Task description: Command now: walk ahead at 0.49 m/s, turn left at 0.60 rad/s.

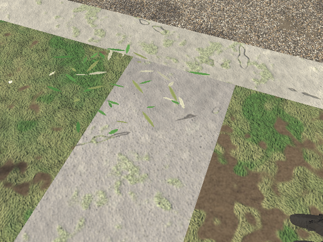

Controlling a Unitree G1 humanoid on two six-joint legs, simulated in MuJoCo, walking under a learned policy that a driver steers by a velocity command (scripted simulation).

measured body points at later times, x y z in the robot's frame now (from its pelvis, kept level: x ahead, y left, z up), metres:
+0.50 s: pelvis +0.30 -0.02 +0.01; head +0.33 +0.00 +0.46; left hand +0.45 +0.28 -0.06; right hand +0.42 -0.29 -0.10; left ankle +0.12 +0.07 -0.67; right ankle +0.43 -0.10 -0.71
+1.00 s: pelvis +0.52 +0.10 +0.01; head +0.56 +0.15 +0.45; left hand +0.42 +0.39 -0.12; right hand +0.84 +0.01 -0.06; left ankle +0.57 +0.23 -0.71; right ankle +0.46 -0.10 -0.63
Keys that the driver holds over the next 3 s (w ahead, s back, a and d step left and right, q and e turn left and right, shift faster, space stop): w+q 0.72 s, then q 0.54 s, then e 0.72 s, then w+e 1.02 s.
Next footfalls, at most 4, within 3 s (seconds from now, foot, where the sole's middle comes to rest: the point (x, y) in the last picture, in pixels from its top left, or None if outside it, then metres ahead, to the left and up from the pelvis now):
0.44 right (198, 230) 0.46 -0.09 -0.75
0.94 left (115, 191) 0.60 0.26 -0.75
1.38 right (158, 161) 0.75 0.09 -0.75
2.02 right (169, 163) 0.75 0.04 -0.75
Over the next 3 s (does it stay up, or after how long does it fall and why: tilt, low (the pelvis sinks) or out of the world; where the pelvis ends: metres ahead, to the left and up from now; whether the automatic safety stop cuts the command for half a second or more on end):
stays up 1.06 0.16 0.00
